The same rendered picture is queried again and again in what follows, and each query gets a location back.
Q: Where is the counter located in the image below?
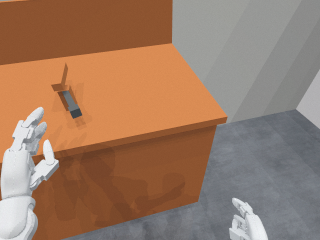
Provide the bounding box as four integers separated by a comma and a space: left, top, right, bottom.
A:
0, 0, 228, 240

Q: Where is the robot left forearm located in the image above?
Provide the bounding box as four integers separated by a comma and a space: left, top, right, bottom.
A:
0, 195, 38, 240

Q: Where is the robot left hand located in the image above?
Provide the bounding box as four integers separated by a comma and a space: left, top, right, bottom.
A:
0, 107, 59, 200

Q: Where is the robot right hand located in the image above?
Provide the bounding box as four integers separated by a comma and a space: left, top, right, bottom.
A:
229, 198, 268, 240

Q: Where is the tap lever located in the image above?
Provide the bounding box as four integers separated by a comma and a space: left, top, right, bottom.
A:
62, 90, 82, 119

